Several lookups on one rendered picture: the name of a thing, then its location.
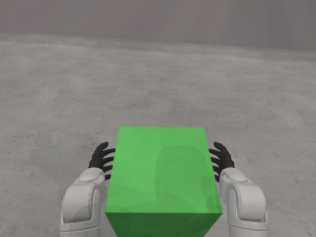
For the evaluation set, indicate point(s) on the right robot hand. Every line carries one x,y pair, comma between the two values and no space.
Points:
224,160

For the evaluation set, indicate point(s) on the left robot forearm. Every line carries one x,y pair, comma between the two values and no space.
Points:
81,205

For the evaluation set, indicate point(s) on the carton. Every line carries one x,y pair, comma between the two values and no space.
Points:
162,183

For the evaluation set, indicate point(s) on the left robot hand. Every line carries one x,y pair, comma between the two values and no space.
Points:
98,161

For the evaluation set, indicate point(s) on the right robot forearm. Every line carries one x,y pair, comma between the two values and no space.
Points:
247,212

